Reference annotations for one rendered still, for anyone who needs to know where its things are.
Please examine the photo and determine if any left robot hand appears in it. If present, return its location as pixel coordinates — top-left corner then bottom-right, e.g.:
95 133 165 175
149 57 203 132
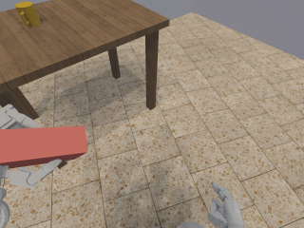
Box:
0 104 62 189

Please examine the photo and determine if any right robot hand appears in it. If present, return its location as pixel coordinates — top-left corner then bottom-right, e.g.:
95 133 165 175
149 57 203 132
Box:
207 182 245 228

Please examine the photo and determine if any sponge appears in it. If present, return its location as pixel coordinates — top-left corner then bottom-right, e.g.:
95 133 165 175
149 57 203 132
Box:
0 125 87 169

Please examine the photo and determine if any table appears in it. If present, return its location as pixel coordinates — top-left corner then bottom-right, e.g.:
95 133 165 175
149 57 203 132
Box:
0 0 170 169

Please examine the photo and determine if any robot left forearm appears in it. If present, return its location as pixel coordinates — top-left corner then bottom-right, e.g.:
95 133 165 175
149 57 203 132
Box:
0 188 10 228

